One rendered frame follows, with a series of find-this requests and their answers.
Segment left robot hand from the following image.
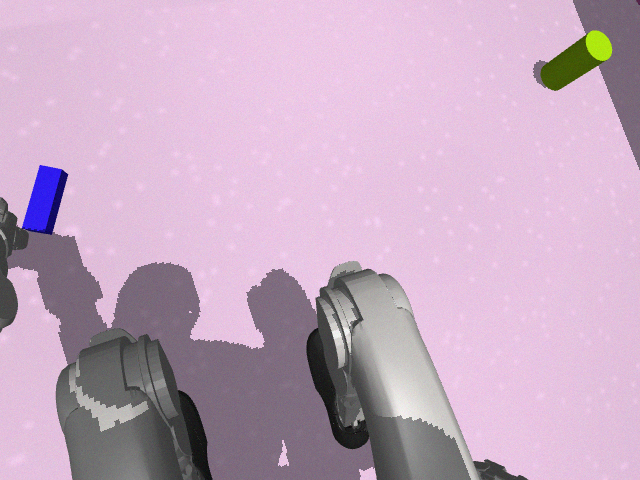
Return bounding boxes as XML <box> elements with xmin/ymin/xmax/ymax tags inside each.
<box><xmin>12</xmin><ymin>227</ymin><xmax>29</xmax><ymax>250</ymax></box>

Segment left robot foot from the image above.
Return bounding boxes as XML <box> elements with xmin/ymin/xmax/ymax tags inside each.
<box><xmin>178</xmin><ymin>390</ymin><xmax>213</xmax><ymax>480</ymax></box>

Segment right robot hand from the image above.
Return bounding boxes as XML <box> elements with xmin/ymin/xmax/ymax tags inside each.
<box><xmin>473</xmin><ymin>459</ymin><xmax>528</xmax><ymax>480</ymax></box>

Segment left robot arm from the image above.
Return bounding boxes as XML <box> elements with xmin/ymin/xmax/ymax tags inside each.
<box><xmin>0</xmin><ymin>197</ymin><xmax>18</xmax><ymax>332</ymax></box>

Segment right robot foot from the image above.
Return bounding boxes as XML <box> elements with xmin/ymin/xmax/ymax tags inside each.
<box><xmin>306</xmin><ymin>328</ymin><xmax>369</xmax><ymax>449</ymax></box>

